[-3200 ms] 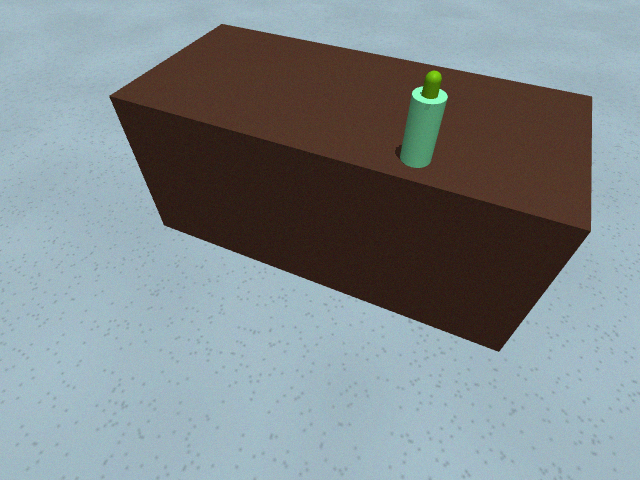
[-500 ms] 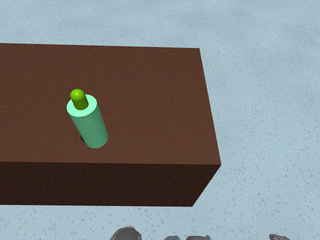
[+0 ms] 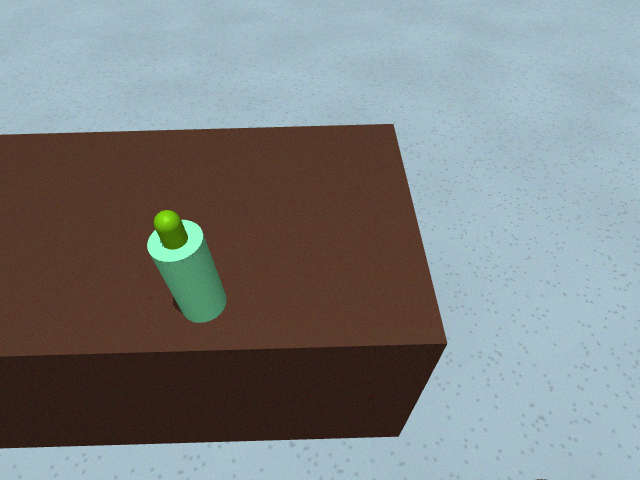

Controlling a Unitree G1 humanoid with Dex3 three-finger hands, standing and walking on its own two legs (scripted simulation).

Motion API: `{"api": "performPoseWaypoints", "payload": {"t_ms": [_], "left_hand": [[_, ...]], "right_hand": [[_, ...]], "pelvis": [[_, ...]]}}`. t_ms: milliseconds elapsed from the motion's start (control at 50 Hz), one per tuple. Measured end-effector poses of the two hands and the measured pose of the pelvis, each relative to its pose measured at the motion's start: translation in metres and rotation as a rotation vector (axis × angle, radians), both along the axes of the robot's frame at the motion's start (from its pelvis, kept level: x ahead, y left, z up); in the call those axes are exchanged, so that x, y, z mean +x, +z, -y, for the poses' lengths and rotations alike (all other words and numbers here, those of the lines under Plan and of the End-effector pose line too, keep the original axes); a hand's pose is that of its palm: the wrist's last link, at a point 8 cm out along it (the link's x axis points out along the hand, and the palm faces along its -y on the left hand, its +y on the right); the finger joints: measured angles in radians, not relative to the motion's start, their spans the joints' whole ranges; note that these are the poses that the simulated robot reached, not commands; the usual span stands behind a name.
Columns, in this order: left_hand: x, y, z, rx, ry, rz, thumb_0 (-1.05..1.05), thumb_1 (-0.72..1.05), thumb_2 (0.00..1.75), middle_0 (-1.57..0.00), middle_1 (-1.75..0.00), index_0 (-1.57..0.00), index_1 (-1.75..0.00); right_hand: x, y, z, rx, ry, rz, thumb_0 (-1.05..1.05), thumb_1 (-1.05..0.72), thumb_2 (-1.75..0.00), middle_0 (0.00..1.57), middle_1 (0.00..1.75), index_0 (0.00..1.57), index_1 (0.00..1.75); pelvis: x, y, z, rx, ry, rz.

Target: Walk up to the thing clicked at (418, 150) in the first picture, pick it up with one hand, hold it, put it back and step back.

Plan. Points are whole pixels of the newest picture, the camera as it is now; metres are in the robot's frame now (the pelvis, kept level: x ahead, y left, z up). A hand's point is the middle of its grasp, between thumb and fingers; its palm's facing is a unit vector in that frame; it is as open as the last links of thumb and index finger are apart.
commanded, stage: walk up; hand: left
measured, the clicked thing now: (186, 264) +0.45 +0.24 -0.04
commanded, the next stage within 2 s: stand in 1.16 s
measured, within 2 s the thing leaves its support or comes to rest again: neither
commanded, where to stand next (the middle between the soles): +0.06 +0.01 m, yaw +2 degrees
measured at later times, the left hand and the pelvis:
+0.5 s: hand out of the picture +0.13 +0.25 -0.13, palm faces -0.03 -0.93 -0.37, open 7.4 cm; pelvis +0.02 +0.00 +0.01, yaw +0 degrees
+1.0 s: hand out of the picture +0.10 +0.27 -0.14, palm faces -0.02 -0.93 -0.37, open 7.4 cm; pelvis +0.02 +0.01 +0.02, yaw +0 degrees
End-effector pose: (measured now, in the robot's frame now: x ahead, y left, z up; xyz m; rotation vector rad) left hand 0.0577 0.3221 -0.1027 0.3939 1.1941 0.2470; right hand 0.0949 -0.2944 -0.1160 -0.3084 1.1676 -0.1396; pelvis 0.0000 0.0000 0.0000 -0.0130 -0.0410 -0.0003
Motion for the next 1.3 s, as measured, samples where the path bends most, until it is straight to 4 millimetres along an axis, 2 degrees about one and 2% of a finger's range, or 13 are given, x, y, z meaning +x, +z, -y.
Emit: {"api": "performPoseWaypoints", "payload": {"t_ms": [140,300,440,560,740,920,1140,1300], "left_hand": [[0.005,0.001,0.015,-0.022,-0.005,-0.021,0.01,0.9,0.9,-0.2,-0.3,-0.2,-0.3],[0.031,0.002,0.027,-0.044,-0.021,0.016,0.01,0.9,0.9,-0.21,-0.3,-0.2,-0.3],[0.056,0.005,0.028,-0.055,-0.035,0.057,0.01,0.9,0.9,-0.21,-0.3,-0.2,-0.3],[0.066,0.006,0.024,-0.057,-0.044,0.059,0.01,0.9,0.9,-0.21,-0.3,-0.2,-0.3],[0.06,0.004,0.014,-0.056,-0.03,0.023,0.01,0.9,0.9,-0.21,-0.3,-0.2,-0.3],[0.046,0.002,0.009,-0.057,-0.007,-0.011,0.01,0.91,0.9,-0.2,-0.3,-0.2,-0.3],[0.034,0.002,0.01,-0.058,0.012,-0.024,0.01,0.91,0.9,-0.2,-0.3,-0.2,-0.3],[0.03,0.0,0.017,-0.081,0.022,-0.04,0.01,0.91,0.9,-0.2,-0.3,-0.2,-0.3]], "right_hand": [[-0.005,0.002,0.011,-0.003,-0.028,-0.029,0.0,-0.91,-0.9,0.21,0.3,0.2,0.3],[-0.001,0.007,0.018,-0.011,-0.053,-0.03,0.0,-0.91,-0.9,0.2,0.3,0.2,0.3],[0.0,0.012,0.016,-0.018,-0.069,-0.032,0.0,-0.91,-0.9,0.2,0.3,0.2,0.3],[-0.002,0.013,0.01,-0.018,-0.076,-0.044,0.0,-0.91,-0.9,0.2,0.3,0.2,0.3],[-0.003,0.013,0.001,-0.017,-0.075,-0.063,0.0,-0.91,-0.9,0.21,0.3,0.2,0.3],[0.008,0.014,-0.005,-0.013,-0.063,-0.051,0.0,-0.91,-0.9,0.21,0.3,0.2,0.3],[0.022,0.016,-0.007,-0.009,-0.043,-0.024,0.0,-0.91,-0.9,0.21,0.3,0.2,0.3],[0.022,0.018,-0.006,-0.013,-0.037,-0.018,0.0,-0.91,-0.9,0.21,0.3,0.2,0.3]], "pelvis": [[0.005,0.005,0.005,0.005,0.003,-0.001],[0.011,0.009,0.008,0.007,0.003,0.005],[0.014,0.012,0.005,0.006,-0.001,0.007],[0.016,0.014,0.001,0.005,-0.003,0.0],[0.019,0.015,-0.005,0.004,-0.003,-0.005],[0.022,0.016,-0.008,0.004,0.003,-0.006],[0.023,0.016,-0.008,0.003,0.012,-0.005],[0.028,0.018,-0.004,0.011,0.007,-0.006]]}}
